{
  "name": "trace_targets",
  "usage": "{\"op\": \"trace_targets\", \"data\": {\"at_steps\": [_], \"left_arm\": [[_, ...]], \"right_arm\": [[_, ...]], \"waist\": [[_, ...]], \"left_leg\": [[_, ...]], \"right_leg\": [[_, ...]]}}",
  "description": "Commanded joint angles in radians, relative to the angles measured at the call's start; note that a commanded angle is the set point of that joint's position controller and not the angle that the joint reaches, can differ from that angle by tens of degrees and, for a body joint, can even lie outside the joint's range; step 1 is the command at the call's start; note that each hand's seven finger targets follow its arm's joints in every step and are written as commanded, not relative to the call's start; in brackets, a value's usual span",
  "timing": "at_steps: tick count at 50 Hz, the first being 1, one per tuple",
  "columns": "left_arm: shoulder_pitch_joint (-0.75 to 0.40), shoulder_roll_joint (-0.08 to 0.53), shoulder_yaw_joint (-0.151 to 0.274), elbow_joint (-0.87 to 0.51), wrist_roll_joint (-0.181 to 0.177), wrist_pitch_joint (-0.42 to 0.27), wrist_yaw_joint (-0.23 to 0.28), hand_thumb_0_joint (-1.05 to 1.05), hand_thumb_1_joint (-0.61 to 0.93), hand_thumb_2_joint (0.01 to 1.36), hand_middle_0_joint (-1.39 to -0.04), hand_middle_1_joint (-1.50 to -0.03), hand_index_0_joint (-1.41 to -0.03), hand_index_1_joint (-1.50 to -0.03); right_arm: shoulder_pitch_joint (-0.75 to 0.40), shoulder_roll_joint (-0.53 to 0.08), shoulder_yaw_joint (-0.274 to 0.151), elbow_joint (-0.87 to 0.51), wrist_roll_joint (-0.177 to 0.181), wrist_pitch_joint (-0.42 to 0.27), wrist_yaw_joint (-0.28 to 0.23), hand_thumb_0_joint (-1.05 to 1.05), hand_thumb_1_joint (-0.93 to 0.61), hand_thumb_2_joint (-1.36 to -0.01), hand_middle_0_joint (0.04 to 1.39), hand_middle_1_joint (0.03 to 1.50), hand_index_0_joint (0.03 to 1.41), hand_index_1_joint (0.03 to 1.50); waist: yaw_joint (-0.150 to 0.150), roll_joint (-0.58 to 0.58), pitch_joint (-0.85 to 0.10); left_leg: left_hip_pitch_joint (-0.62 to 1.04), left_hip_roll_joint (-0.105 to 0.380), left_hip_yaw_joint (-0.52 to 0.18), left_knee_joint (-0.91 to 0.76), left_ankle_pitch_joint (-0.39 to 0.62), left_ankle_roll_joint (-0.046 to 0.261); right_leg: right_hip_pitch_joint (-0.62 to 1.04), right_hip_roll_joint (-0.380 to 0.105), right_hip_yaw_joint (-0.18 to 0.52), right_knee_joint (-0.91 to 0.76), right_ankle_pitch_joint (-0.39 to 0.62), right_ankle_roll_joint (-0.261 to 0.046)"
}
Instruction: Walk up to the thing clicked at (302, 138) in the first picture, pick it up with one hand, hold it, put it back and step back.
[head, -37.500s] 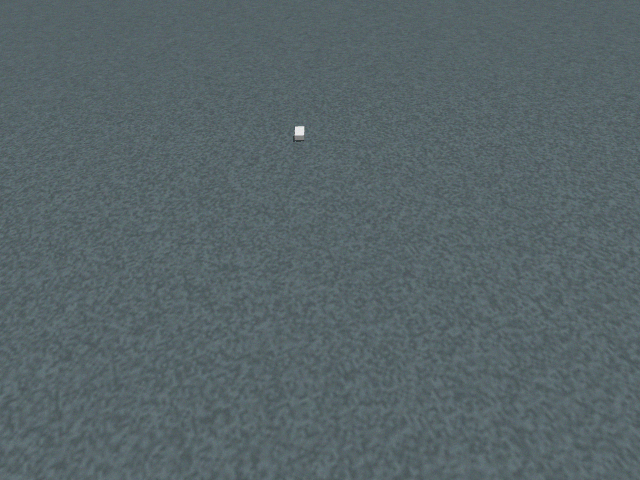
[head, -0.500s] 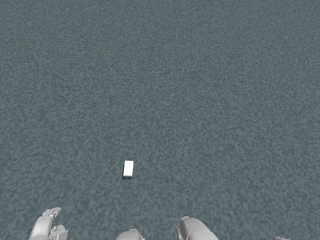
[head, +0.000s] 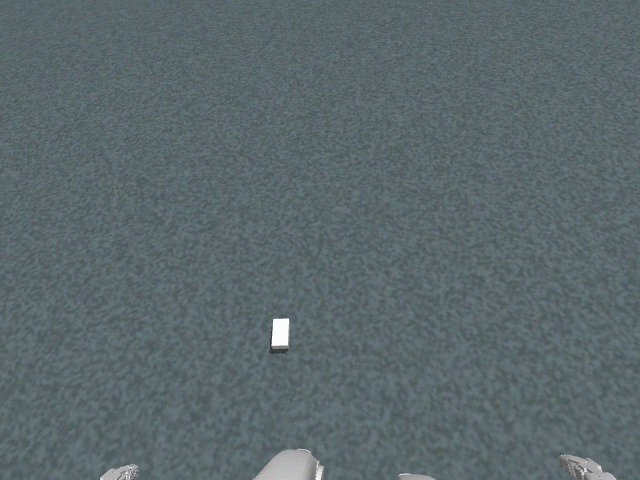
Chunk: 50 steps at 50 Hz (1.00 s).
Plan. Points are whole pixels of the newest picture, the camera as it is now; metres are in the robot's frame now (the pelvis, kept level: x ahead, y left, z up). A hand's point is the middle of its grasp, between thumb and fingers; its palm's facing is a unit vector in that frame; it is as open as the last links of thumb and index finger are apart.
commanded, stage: step back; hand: left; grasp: from above
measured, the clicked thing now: (281, 333) +0.60 +0.20 -0.75
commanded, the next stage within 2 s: none
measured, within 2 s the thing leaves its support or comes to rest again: neither
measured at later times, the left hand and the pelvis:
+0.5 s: hand out of the picture -0.06 +0.28 -0.16, palm faces -0.02 -0.92 -0.38, open 7.4 cm; pelvis -0.15 +0.01 +0.00, yaw -2 degrees
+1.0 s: hand out of the picture -0.20 +0.27 -0.15, palm faces +0.05 -0.92 -0.40, open 7.4 cm; pelvis -0.33 -0.01 -0.01, yaw +3 degrees
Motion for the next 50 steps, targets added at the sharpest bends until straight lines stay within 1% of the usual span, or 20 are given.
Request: {"op": "trace_targets", "data": {"at_steps": [1,6,7,8,9,10,13,22,27,28,29,30,31,33,42,45,46,47,48,50], "left_arm": [[0.003,0.258,0.073,-0.116,0.005,-0.028,0.034,0.0,0.9,0.9,-0.2,-0.3,-0.2,-0.3],[-0.041,0.284,0.069,-0.147,-0.012,-0.009,0.025,0.0,0.9,0.9,-0.2,-0.3,-0.2,-0.3],[-0.032,0.256,0.058,-0.151,-0.015,-0.004,0.02,0.0,0.9,0.9,-0.2,-0.3,-0.2,-0.3],[-0.004,0.208,0.05,-0.161,-0.022,-0.001,0.018,0.0,0.9,0.9,-0.2,-0.3,-0.2,-0.3],[-0.085,0.24,0.069,-0.16,-0.025,0.0,0.032,0.0,0.9,0.9,-0.2,-0.3,-0.2,-0.3],[-0.1,0.248,0.075,-0.145,-0.013,0.002,0.041,0.0,0.9,0.9,-0.2,-0.3,-0.2,-0.3],[0.012,0.226,0.074,-0.101,-0.033,0.005,0.033,0.0,0.9,0.9,-0.2,-0.3,-0.2,-0.3],[0.042,0.213,0.07,-0.105,-0.018,-0.005,0.014,0.0,0.9,0.9,-0.2,-0.3,-0.2,-0.3],[0.225,0.218,0.085,-0.008,-0.008,-0.012,-0.003,0.0,0.9,0.9,-0.2,-0.3,-0.2,-0.3],[0.21,0.256,0.093,-0.016,0.011,-0.017,-0.003,0.0,0.9,0.9,-0.2,-0.3,-0.2,-0.3],[0.173,0.351,0.118,-0.048,0.017,-0.021,-0.004,0.0,0.9,0.9,-0.2,-0.3,-0.2,-0.3],[0.102,0.441,0.13,-0.096,0.018,-0.018,0.001,0.0,0.9,0.9,-0.2,-0.3,-0.2,-0.3],[0.036,0.392,0.116,-0.113,0.011,-0.026,0.009,0.0,0.9,0.9,-0.2,-0.3,-0.2,-0.3],[-0.09,0.293,0.09,-0.126,0.012,-0.03,0.018,0.0,0.9,0.9,-0.2,-0.3,-0.2,-0.3],[0.043,0.281,0.083,-0.134,0.007,-0.014,0.037,0.0,0.9,0.9,-0.2,-0.3,-0.2,-0.3],[-0.02,0.28,0.069,-0.153,-0.012,0.003,0.028,0.0,0.9,0.9,-0.2,-0.3,-0.2,-0.3],[-0.005,0.246,0.055,-0.157,-0.011,0.008,0.025,0.0,0.9,0.9,-0.2,-0.3,-0.2,-0.3],[-0.015,0.202,0.044,-0.165,-0.017,0.007,0.021,0.0,0.9,0.9,-0.2,-0.3,-0.2,-0.3],[-0.1,0.253,0.073,-0.173,-0.018,0.008,0.037,0.0,0.9,0.9,-0.2,-0.3,-0.2,-0.3],[-0.077,0.239,0.075,-0.134,-0.023,0.016,0.037,0.0,0.9,0.9,-0.2,-0.3,-0.2,-0.3]], "right_arm": [[0.009,-0.157,-0.042,-0.085,-0.009,-0.022,-0.015,0.0,-0.9,-0.9,0.2,0.3,0.2,0.3],[0.118,-0.142,-0.055,-0.053,-0.025,-0.04,-0.001,0.0,-0.9,-0.9,0.2,0.3,0.2,0.3],[0.111,-0.172,-0.067,-0.06,-0.036,-0.048,-0.002,0.0,-0.9,-0.9,0.2,0.3,0.2,0.3],[0.087,-0.265,-0.089,-0.077,-0.055,-0.05,-0.002,0.0,-0.9,-0.9,0.2,0.3,0.2,0.3],[0.063,-0.345,-0.098,-0.091,-0.035,-0.048,0.007,0.0,-0.9,-0.9,0.2,0.3,0.2,0.3],[0.051,-0.325,-0.099,-0.085,-0.039,-0.051,0.002,0.0,-0.9,-0.9,0.2,0.3,0.2,0.3],[-0.054,-0.219,-0.062,-0.104,-0.04,-0.052,-0.012,0.0,-0.9,-0.9,0.2,0.3,0.2,0.3],[0.029,-0.22,-0.075,-0.127,-0.037,-0.043,-0.016,0.0,-0.9,-0.9,0.2,0.3,0.2,0.3],[-0.055,-0.247,-0.076,-0.153,-0.025,-0.014,-0.007,0.0,-0.9,-0.9,0.2,0.3,0.2,0.3],[-0.043,-0.203,-0.067,-0.153,-0.02,-0.01,-0.006,0.0,-0.9,-0.9,0.2,0.3,0.2,0.3],[-0.042,-0.135,-0.05,-0.175,-0.01,-0.012,-0.008,0.0,-0.9,-0.9,0.2,0.3,0.2,0.3],[-0.101,-0.163,-0.066,-0.182,-0.017,-0.01,-0.027,0.0,-0.9,-0.9,0.2,0.3,0.2,0.3],[-0.087,-0.192,-0.071,-0.16,-0.014,-0.009,-0.026,0.0,-0.9,-0.9,0.2,0.3,0.2,0.3],[0.026,-0.172,-0.062,-0.102,-0.004,-0.016,-0.021,0.0,-0.9,-0.9,0.2,0.3,0.2,0.3],[0.05,-0.144,-0.048,-0.103,-0.027,-0.03,-0.015,0.0,-0.9,-0.9,0.2,0.3,0.2,0.3],[0.162,-0.149,-0.06,-0.051,-0.029,-0.036,-0.009,0.0,-0.9,-0.9,0.2,0.3,0.2,0.3],[0.151,-0.181,-0.071,-0.054,-0.039,-0.038,-0.01,0.0,-0.9,-0.9,0.2,0.3,0.2,0.3],[0.123,-0.281,-0.091,-0.068,-0.049,-0.038,-0.007,0.0,-0.9,-0.9,0.2,0.3,0.2,0.3],[0.082,-0.366,-0.103,-0.094,-0.04,-0.035,0.0,0.0,-0.9,-0.9,0.2,0.3,0.2,0.3],[0.004,-0.273,-0.076,-0.093,-0.042,-0.046,-0.011,0.0,-0.9,-0.9,0.2,0.3,0.2,0.3]], "waist": [[0.029,-0.184,-0.182],[-0.03,-0.186,-0.244],[-0.029,-0.124,-0.249],[-0.019,0.098,-0.241],[-0.073,0.2,-0.213],[-0.071,0.137,-0.187],[0.01,0.1,-0.147],[-0.059,0.137,-0.224],[0.019,0.164,-0.266],[0.012,0.047,-0.222],[0.014,-0.235,-0.161],[0.074,-0.318,-0.106],[0.031,-0.235,-0.063],[-0.06,-0.145,-0.076],[0.041,-0.239,-0.205],[-0.023,-0.186,-0.246],[-0.018,-0.112,-0.237],[-0.018,0.132,-0.22],[-0.072,0.208,-0.19],[-0.017,0.039,-0.155]], "left_leg": [[-0.046,0.039,0.03,-0.156,-0.031,-0.02],[0.205,0.088,0.138,-0.679,0.263,0.023],[0.272,0.155,0.029,-0.712,0.382,0.05],[0.353,0.377,-0.262,-0.741,0.534,0.135],[0.206,0.514,-0.391,-0.77,0.693,0.289],[0.147,0.519,-0.393,-0.766,0.67,0.309],[0.219,0.379,-0.136,-0.702,0.728,0.218],[0.396,0.385,-0.096,-0.652,0.688,0.269],[0.131,0.33,-0.05,-0.603,0.4,0.157],[-0.009,0.258,-0.014,-0.511,0.235,0.095],[-0.191,0.062,0.063,-0.291,0.005,0.02],[-0.109,0.031,-0.018,-0.053,-0.124,-0.001],[-0.055,0.047,-0.08,0.063,-0.067,-0.001],[-0.049,-0.009,-0.065,0.104,0.046,0.005],[-0.002,0.077,0.082,-0.338,-0.031,-0.009],[0.209,0.086,0.151,-0.686,0.261,0.025],[0.285,0.168,0.02,-0.721,0.318,0.061],[0.317,0.4,-0.302,-0.764,0.431,0.172],[0.114,0.539,-0.42,-0.799,0.538,0.322],[0.099,0.451,-0.247,-0.736,0.674,0.281]], "right_leg": [[0.233,-0.246,0.206,-0.12,0.547,-0.209],[0.164,-0.202,0.15,0.017,0.48,-0.13],[0.06,-0.157,0.141,0.063,0.347,-0.077],[-0.147,-0.01,0.076,0.232,0.058,-0.018],[-0.15,0.103,0.085,0.422,-0.376,0.007],[-0.15,0.105,0.182,0.568,-0.379,0.0],[-0.218,0.111,0.198,0.681,-0.229,-0.003],[-0.155,0.055,0.087,0.338,-0.23,0.059],[0.174,0.022,-0.027,-0.131,-0.017,-0.007],[0.192,-0.045,0.116,-0.19,-0.056,-0.038],[0.143,-0.257,0.429,-0.275,-0.098,-0.124],[-0.135,-0.44,0.595,-0.358,-0.056,-0.278],[-0.212,-0.418,0.544,-0.355,-0.009,-0.28],[-0.123,-0.229,0.229,-0.217,0.255,-0.166],[0.244,-0.268,0.209,-0.083,0.51,-0.185],[0.136,-0.221,0.153,0.009,0.402,-0.118],[0.003,-0.179,0.14,0.061,0.262,-0.069],[-0.198,-0.018,0.031,0.242,-0.047,-0.003],[-0.146,0.057,0.062,0.461,-0.385,0.013],[-0.159,0.092,0.204,0.662,-0.305,-0.002]]}}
